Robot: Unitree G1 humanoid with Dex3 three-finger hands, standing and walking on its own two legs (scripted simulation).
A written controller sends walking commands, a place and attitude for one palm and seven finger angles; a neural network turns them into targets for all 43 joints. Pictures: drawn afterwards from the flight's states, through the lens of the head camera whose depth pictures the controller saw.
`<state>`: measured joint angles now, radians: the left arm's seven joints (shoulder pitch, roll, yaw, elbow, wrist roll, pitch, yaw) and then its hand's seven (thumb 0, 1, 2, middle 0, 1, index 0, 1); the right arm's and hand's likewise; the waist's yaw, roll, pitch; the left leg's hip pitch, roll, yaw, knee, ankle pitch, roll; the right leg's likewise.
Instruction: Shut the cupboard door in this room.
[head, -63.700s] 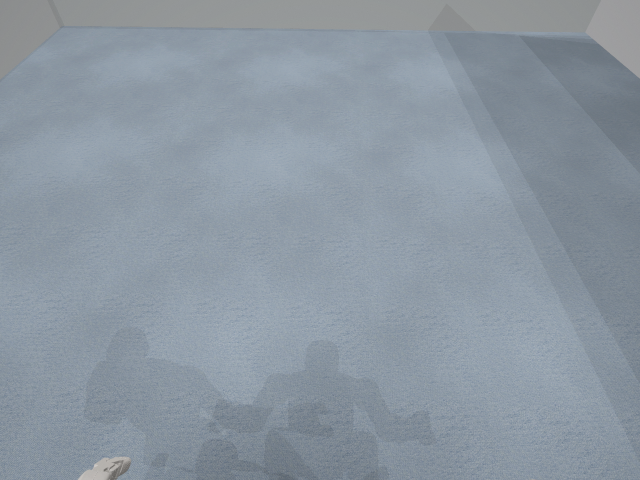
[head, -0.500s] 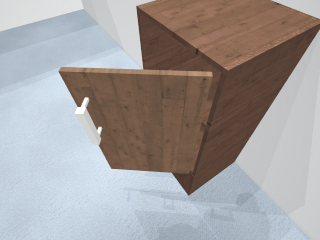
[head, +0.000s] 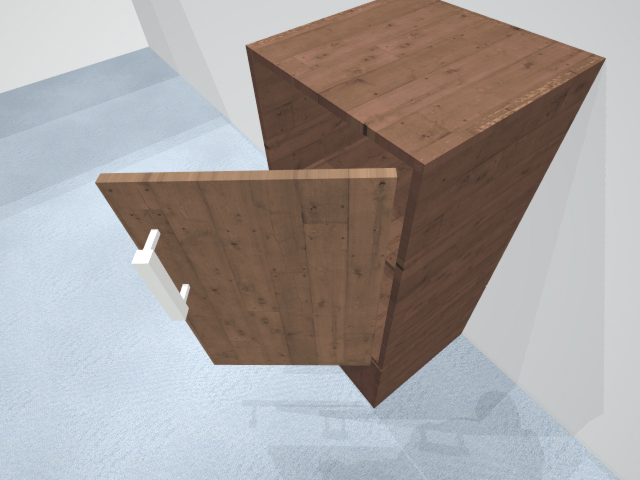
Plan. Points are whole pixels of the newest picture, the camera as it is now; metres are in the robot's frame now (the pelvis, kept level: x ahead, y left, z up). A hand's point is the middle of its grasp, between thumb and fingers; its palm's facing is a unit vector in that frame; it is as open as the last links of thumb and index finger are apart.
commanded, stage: come to a stop and stand still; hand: left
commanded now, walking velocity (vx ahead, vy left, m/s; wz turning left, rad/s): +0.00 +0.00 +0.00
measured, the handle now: (167, 276) +0.40 +0.26 -0.01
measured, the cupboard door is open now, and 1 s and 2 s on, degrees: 52 52 52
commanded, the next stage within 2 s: look again from close up in 0.14 s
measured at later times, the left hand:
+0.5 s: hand out of the picture +0.01 +0.17 -0.17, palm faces +0.02 -0.97 -0.23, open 7.3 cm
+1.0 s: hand out of the picture +0.01 +0.17 -0.17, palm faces +0.03 -0.97 -0.23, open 7.3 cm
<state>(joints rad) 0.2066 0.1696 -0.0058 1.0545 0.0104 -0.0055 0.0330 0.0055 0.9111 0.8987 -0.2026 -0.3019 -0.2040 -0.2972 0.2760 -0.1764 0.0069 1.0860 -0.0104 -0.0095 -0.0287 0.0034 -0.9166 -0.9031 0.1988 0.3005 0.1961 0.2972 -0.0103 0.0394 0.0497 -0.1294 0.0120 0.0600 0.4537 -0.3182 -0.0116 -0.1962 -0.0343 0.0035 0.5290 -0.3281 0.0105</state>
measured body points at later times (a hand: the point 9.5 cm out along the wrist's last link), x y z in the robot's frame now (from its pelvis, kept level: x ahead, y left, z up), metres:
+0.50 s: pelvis +0.00 -0.01 +0.00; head +0.02 -0.03 +0.45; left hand +0.01 +0.22 -0.15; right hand +0.01 -0.23 -0.17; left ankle -0.05 +0.12 -0.74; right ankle -0.03 -0.12 -0.74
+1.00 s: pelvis -0.01 -0.01 +0.00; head +0.02 -0.02 +0.45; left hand +0.01 +0.22 -0.15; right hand -0.01 -0.23 -0.16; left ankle -0.05 +0.12 -0.74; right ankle -0.03 -0.12 -0.74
